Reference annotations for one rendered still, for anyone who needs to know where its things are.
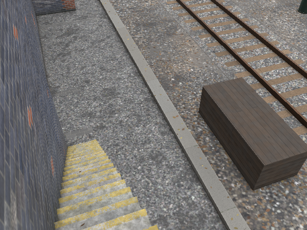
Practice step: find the stairs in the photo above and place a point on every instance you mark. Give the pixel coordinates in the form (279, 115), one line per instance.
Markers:
(94, 196)

